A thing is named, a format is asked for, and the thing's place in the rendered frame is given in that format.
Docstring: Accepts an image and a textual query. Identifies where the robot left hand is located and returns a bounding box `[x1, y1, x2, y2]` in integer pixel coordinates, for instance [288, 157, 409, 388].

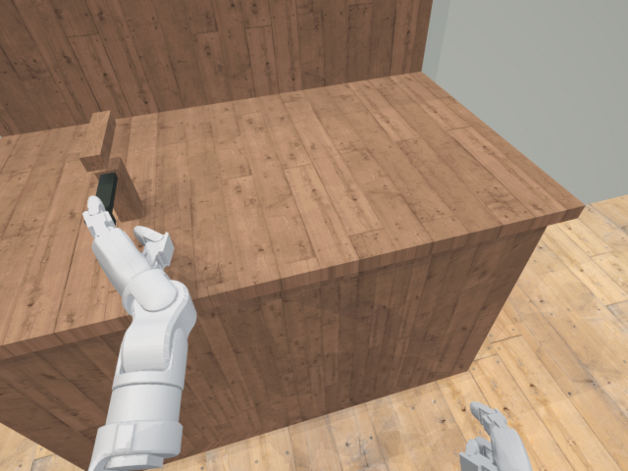
[82, 196, 175, 296]

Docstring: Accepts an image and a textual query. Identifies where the tap lever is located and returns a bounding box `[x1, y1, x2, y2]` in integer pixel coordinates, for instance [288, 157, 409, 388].
[84, 173, 118, 226]

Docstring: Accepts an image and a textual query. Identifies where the counter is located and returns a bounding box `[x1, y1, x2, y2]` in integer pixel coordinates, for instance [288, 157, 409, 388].
[0, 0, 586, 471]

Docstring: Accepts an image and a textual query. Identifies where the left robot forearm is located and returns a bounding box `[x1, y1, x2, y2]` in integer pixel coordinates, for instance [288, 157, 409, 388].
[88, 269, 197, 471]

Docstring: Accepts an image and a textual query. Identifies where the robot right hand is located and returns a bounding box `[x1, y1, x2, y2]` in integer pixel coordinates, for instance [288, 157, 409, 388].
[459, 401, 533, 471]

